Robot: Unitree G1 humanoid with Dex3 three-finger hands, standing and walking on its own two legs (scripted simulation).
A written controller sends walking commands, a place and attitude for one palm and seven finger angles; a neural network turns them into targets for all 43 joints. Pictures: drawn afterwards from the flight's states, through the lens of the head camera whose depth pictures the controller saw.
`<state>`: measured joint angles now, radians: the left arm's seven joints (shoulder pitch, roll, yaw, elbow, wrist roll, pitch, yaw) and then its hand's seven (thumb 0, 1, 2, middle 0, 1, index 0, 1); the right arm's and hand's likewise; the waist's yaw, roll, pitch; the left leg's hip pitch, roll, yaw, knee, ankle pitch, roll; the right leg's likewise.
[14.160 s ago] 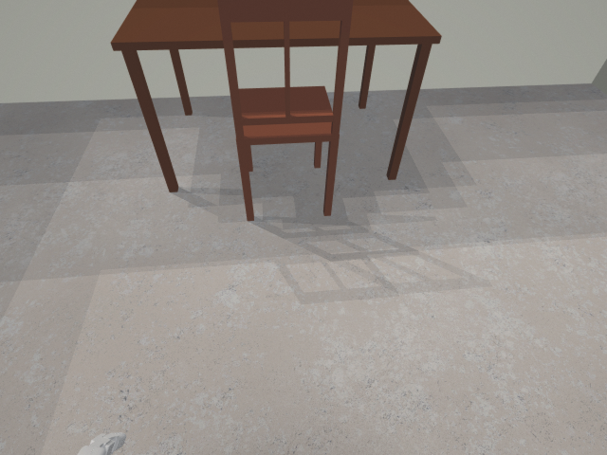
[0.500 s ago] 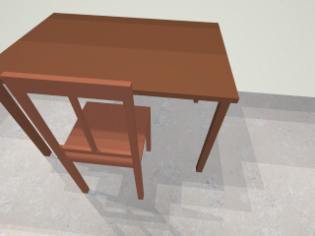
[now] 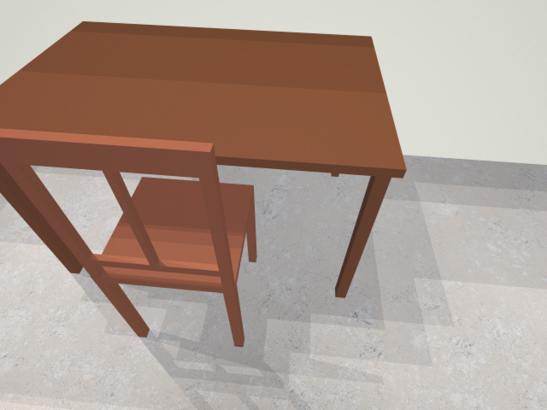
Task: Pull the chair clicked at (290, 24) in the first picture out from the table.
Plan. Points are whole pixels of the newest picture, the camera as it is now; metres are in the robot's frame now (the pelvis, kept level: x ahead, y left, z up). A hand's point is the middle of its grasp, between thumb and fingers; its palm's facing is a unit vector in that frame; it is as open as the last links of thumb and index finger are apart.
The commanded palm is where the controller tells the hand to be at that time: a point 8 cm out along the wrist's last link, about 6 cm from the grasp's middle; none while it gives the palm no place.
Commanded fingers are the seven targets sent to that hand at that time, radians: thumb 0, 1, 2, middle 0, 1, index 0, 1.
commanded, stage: look again from close up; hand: left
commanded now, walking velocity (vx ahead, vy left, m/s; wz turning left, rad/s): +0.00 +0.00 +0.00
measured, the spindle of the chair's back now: (135, 222) +0.49 +0.32 -0.08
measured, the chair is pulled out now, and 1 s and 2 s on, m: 0.00 0.00 0.00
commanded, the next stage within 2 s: raise the hand toward the chair's back in 0.72 s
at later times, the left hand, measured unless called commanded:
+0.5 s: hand out of the picture +0.01 +0.17 -0.17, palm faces +0.02 -0.98 -0.19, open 7.4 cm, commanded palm none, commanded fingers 0.00 0.90 0.90 -0.20 -0.30 -0.20 -0.30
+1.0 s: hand (156, 370) +0.19 +0.19 -0.05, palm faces +0.19 -0.97 -0.13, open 7.6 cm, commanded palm +0.12 +0.22 -0.07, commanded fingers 0.00 0.67 0.80 -0.18 -0.26 -0.18 -0.26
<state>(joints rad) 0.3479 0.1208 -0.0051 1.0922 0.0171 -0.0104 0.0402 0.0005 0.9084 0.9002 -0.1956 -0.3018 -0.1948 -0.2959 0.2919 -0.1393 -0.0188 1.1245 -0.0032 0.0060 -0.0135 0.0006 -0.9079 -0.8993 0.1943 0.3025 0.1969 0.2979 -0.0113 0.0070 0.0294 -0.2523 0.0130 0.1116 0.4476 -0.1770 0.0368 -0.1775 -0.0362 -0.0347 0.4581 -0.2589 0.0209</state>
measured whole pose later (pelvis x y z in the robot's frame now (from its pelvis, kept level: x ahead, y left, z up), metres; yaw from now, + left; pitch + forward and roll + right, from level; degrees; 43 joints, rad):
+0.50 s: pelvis +0.01 +0.00 +0.00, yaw +0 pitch -1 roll +0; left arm 0.32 0.14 0.00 1.09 0.02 -0.01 0.04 0.00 0.91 0.90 -0.20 -0.30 -0.19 -0.30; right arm 0.26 -0.15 -0.01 1.13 0.00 0.00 -0.02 0.00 -0.91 -0.90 0.19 0.30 0.20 0.30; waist -0.01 0.00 0.03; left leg -0.22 0.01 0.11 0.44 -0.19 0.03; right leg -0.15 -0.03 -0.03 0.43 -0.27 0.02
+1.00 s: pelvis +0.00 +0.00 -0.01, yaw +3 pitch +0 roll +0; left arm 0.36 0.19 0.02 0.23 -0.14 -0.08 0.04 0.02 0.87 0.88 -0.19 -0.29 -0.19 -0.29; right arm 0.31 -0.23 0.02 0.83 0.03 -0.26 -0.05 0.01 -0.91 -0.90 0.20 0.30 0.20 0.30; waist -0.02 0.01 0.01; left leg -0.33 -0.01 0.07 0.55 -0.22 0.04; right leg -0.24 -0.07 -0.08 0.57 -0.33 0.02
